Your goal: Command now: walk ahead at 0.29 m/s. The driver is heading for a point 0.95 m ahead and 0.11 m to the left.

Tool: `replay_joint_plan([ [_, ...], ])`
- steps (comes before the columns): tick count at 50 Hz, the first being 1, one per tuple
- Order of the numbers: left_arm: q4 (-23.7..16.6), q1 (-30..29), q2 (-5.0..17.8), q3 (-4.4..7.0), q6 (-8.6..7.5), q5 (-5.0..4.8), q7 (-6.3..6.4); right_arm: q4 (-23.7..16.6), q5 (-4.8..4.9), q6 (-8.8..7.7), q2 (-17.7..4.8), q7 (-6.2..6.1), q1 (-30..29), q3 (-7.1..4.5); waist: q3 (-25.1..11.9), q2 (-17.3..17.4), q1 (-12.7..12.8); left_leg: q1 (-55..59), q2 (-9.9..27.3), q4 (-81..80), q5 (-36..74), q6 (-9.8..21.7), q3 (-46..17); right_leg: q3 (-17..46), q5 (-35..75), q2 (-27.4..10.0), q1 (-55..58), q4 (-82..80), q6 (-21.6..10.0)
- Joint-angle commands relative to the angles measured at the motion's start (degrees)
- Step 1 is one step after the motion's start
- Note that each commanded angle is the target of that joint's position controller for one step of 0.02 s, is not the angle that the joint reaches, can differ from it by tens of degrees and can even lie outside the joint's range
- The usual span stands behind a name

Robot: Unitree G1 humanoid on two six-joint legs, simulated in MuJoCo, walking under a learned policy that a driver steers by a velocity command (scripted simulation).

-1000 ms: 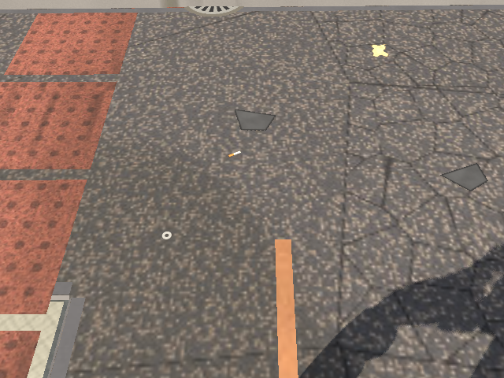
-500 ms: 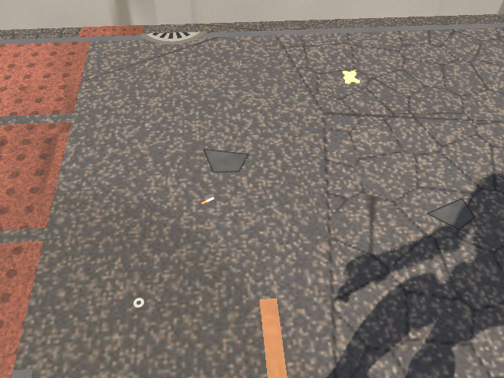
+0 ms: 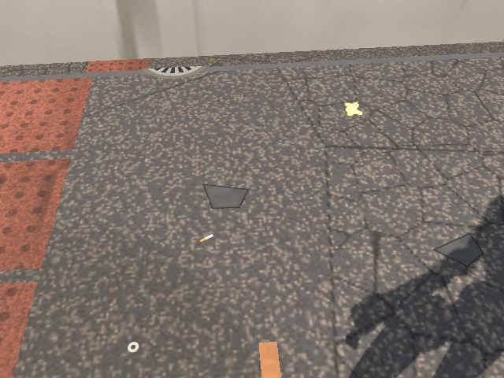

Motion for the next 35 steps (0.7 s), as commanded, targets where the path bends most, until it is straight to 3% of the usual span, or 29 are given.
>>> replay_joint_plan([
  [1,-4.70,-6.40,4.26,0.74,-3.26,-0.37,-1.11,-0.68,0.34,-2.30,-10.63,-0.06,2.99,-2.44,8.64,9.50,-1.38,1.74,18.77,-18.43,-12.81,12.67,-26.35,-1.42,-1.78,-0.49,-14.66,3.24,-2.32],
  [3,-2.11,-0.67,4.37,1.08,-3.86,-0.71,-1.83,-2.17,0.85,-2.57,-9.86,0.34,-1.38,-2.38,6.26,7.92,2.46,-2.09,15.84,-14.81,-3.35,9.87,-19.19,-2.52,1.12,-0.06,-3.86,-5.58,-3.63],
  [4,0.71,5.51,5.54,1.80,-3.73,-0.69,-1.78,-3.60,0.91,-2.50,-9.02,0.52,-5.00,-2.15,4.76,5.70,5.37,-8.70,11.81,-10.46,1.78,7.13,-13.23,-1.28,4.96,0.20,7.35,-10.02,-4.11],
  [5,2.80,12.39,9.93,3.20,-3.74,-0.61,-1.50,-5.84,0.59,-2.92,-6.03,0.67,-8.57,-1.25,3.12,-3.87,7.76,-17.00,4.20,4.26,8.48,2.54,-3.38,11.36,3.12,-6.60,16.12,-16.43,-7.29],
  [6,4.23,18.48,15.53,4.70,-3.82,-0.66,-1.92,-7.73,-0.06,-3.88,-4.36,0.51,-8.97,-0.87,0.24,-17.35,9.16,-28.94,-2.35,21.63,-0.58,-1.00,1.61,31.23,7.34,-17.22,27.35,-22.96,-13.67],
  [7,3.63,16.83,10.37,2.95,-4.37,0.22,-2.08,-7.47,0.30,-4.52,-6.37,0.61,-8.72,-1.43,0.63,-11.75,7.63,-36.11,-0.84,32.31,-10.95,-0.66,-4.04,34.15,12.74,-20.06,29.43,-22.49,-14.95],
  [8,2.74,14.12,7.30,2.02,-4.88,0.59,-2.14,-6.76,1.35,-4.94,-6.26,1.15,-6.91,-1.50,1.76,-7.74,5.54,-38.17,1.66,36.60,-8.15,0.74,-6.52,28.65,17.24,-18.93,28.94,-21.09,-13.43],
  [9,1.95,12.23,6.61,1.68,-5.12,0.61,-2.28,-6.12,1.75,-5.07,-5.63,1.45,-6.12,-1.46,1.90,-5.79,4.30,-39.05,3.71,36.79,-3.90,1.64,-5.89,23.31,19.63,-17.17,28.28,-21.29,-11.82],
  [11,1.63,10.50,4.70,0.63,-4.68,0.42,-2.33,-6.30,0.99,-4.90,-5.59,1.86,-7.85,-1.96,3.81,-4.25,3.20,-37.27,6.46,31.19,2.96,1.72,-4.32,15.18,26.39,-14.68,24.26,-23.41,-9.07],
  [13,1.71,11.28,4.98,0.37,-3.91,0.72,-1.89,-6.76,0.42,-4.32,-3.42,2.48,-8.90,-1.64,3.95,-5.23,2.95,-33.69,6.24,25.66,6.94,0.20,-2.01,10.89,28.68,-12.60,20.68,-25.59,-8.80],
  [15,1.36,10.84,6.86,0.56,-3.53,0.93,-1.10,-8.49,0.18,-3.83,-1.85,2.55,-13.30,-1.08,5.64,-4.41,3.29,-31.27,5.35,17.18,11.12,-1.26,-0.48,7.79,28.46,-11.38,16.37,-27.82,-8.87],
  [17,1.09,9.93,8.20,0.68,-3.24,1.28,-0.44,-9.96,-0.03,-3.72,-0.68,2.47,-17.47,-0.44,7.39,-4.81,3.66,-24.47,2.82,7.23,16.45,-1.66,1.84,3.47,35.29,-9.04,10.21,-28.00,-7.54],
  [19,2.21,12.29,8.89,0.92,-3.00,1.13,-0.17,-10.73,-0.08,-3.54,-1.28,2.57,-19.07,-0.44,6.55,-6.19,4.01,-18.54,0.93,3.06,20.87,-1.34,2.87,1.91,41.10,-9.07,8.69,-26.96,-7.01],
  [21,2.71,11.52,8.74,1.05,-2.80,0.51,-0.04,-10.97,0.18,-3.31,-2.98,2.69,-17.88,-0.93,5.10,-7.22,2.16,-14.88,0.90,0.66,23.43,0.36,0.67,1.41,44.78,-10.19,10.35,-24.51,-5.75],
  [23,2.15,8.57,8.99,1.30,-2.44,0.37,0.23,-9.13,-0.37,-3.38,-5.92,2.58,-11.61,-2.22,0.93,-7.53,-1.94,-8.14,-0.48,-0.56,23.55,2.51,-0.08,1.34,52.18,-10.55,13.22,-18.00,-3.94],
  [24,1.75,7.22,8.71,1.25,-2.11,0.33,0.29,-6.88,-0.80,-3.41,-7.25,2.41,-5.56,-3.12,-2.43,-6.48,-5.03,-1.34,-1.52,-2.35,25.56,3.71,0.42,0.63,54.22,-8.95,13.39,-11.33,-2.66],
  [25,1.61,8.24,8.15,1.04,-1.96,0.70,0.16,-5.48,-1.31,-3.34,-9.07,2.03,-1.13,-3.84,-5.55,-3.73,-6.71,7.16,1.18,-3.55,36.02,4.85,-1.29,-0.43,48.31,-6.24,9.77,-2.53,-0.58],
  [26,1.34,13.62,4.72,-0.02,-2.10,2.69,-0.14,-4.72,-2.64,-3.06,-12.65,1.63,3.25,-4.27,-13.15,7.18,-4.53,24.08,12.94,1.91,57.50,9.76,-12.99,-1.54,20.72,-1.23,-3.45,14.39,1.70],
  [27,3.50,21.39,-0.50,-1.44,-2.15,1.10,-0.46,-4.26,-2.72,-2.61,-11.04,2.11,4.33,-3.18,-23.93,16.72,-2.12,30.88,24.69,-3.89,59.82,19.95,-30.96,2.49,-18.60,5.81,-10.62,32.16,4.00],
  [28,4.11,18.54,4.30,-0.08,-1.99,-0.18,-0.65,-4.83,-1.15,-2.42,-8.69,2.62,1.09,-2.59,-20.70,9.10,-2.48,21.54,21.77,-8.66,44.34,18.42,-30.17,7.70,-17.95,3.44,-10.44,37.29,3.89],
  [29,2.16,12.39,5.50,0.42,-1.63,-1.07,-0.37,-6.08,-0.50,-2.48,-7.12,2.45,-5.53,-2.03,-10.74,6.79,-1.31,12.38,19.36,-11.52,34.43,15.88,-23.58,4.58,-14.55,1.15,-14.49,37.42,3.80],
  [30,1.68,9.31,5.43,0.61,-0.92,-0.58,0.34,-6.72,-0.84,-2.60,-4.57,2.32,-9.71,-1.03,-6.06,2.91,0.05,4.07,16.77,-14.05,29.05,13.60,-19.07,3.30,-10.63,-1.28,-13.53,34.71,4.02],
  [31,1.53,8.59,5.01,0.96,-0.06,0.21,1.07,-6.79,-1.47,-2.71,-3.21,2.24,-12.24,-0.52,-3.70,2.77,1.51,-3.09,14.87,-15.79,25.50,12.01,-15.58,3.54,-7.65,-3.08,-10.13,30.47,4.17],
  [32,1.48,9.27,4.37,1.05,0.67,0.60,1.45,-6.29,-2.30,-2.62,-3.31,2.20,-13.07,-0.45,-2.98,4.59,2.82,-8.05,13.16,-17.21,22.39,10.94,-13.37,3.45,-5.85,-3.88,-5.79,26.59,4.11],
  [35,1.19,8.64,2.43,0.80,1.40,1.04,2.27,-5.25,-3.20,-2.53,-3.99,1.43,-12.58,-0.47,-3.69,6.61,3.64,-11.56,11.43,-18.48,20.60,11.60,-10.41,1.92,-4.90,-3.54,-0.89,13.53,4.13],
])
